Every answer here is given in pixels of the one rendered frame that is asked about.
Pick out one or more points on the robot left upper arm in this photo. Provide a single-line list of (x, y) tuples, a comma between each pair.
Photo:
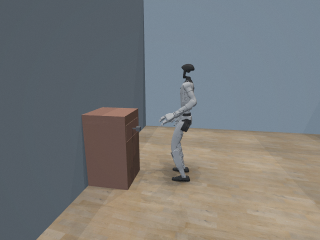
[(188, 88)]

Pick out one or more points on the drawer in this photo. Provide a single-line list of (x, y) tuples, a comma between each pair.
[(129, 128)]

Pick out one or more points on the robot right hand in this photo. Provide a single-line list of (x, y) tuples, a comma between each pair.
[(178, 119)]

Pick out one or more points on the robot left thigh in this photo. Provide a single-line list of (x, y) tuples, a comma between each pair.
[(183, 126)]

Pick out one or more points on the humanoid robot torso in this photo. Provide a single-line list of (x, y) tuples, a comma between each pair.
[(184, 99)]

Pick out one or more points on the handle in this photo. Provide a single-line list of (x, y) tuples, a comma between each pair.
[(138, 128)]

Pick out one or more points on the cabinet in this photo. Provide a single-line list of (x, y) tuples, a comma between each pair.
[(111, 160)]

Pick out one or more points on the left robot forearm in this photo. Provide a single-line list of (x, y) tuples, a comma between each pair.
[(185, 108)]

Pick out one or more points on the robot left hand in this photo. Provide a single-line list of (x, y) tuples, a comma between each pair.
[(169, 117)]

